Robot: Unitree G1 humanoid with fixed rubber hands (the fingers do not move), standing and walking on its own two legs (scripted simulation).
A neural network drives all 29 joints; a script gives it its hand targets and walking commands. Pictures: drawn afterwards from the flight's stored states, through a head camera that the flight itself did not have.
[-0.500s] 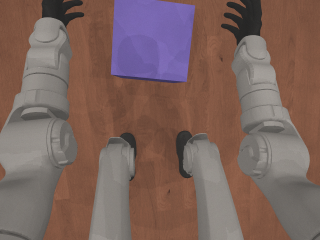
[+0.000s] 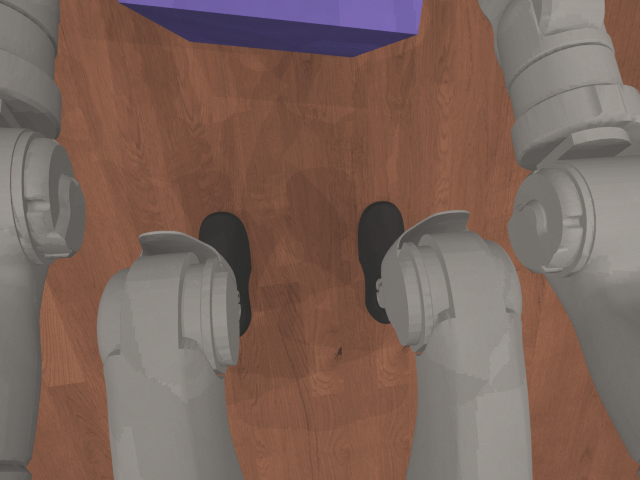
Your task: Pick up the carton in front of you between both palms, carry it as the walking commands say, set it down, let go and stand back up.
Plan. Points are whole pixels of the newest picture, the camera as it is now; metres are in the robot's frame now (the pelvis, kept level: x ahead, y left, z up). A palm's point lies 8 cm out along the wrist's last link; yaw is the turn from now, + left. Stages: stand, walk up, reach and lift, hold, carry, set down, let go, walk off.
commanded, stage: reach and lift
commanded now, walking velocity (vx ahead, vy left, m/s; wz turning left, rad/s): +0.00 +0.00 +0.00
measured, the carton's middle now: out of the picture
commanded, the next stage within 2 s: none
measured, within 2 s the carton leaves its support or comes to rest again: leaves its support in 0.88 s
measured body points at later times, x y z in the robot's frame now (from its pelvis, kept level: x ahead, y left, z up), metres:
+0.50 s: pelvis +0.01 +0.00 -0.01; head +0.39 +0.03 +0.22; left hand +0.60 +0.18 -0.19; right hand +0.57 -0.14 -0.19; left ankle +0.11 +0.12 -0.35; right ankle +0.12 -0.13 -0.35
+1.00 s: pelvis +0.02 +0.00 -0.01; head +0.37 +0.05 +0.26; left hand +0.58 +0.18 -0.15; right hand +0.57 -0.12 -0.14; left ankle +0.11 +0.12 -0.35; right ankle +0.12 -0.14 -0.35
